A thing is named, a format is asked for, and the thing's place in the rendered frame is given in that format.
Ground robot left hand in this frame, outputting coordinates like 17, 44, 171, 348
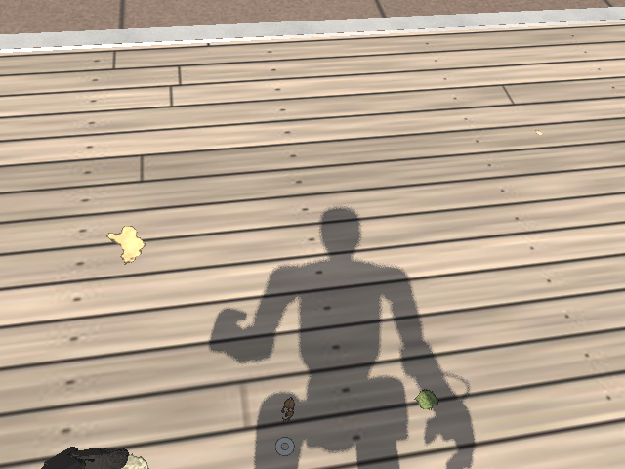
41, 447, 129, 469

